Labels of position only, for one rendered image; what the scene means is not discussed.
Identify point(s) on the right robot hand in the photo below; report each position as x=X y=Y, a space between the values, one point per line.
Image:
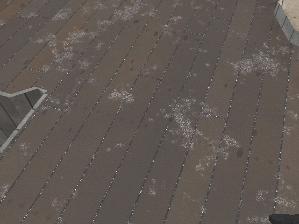
x=284 y=219

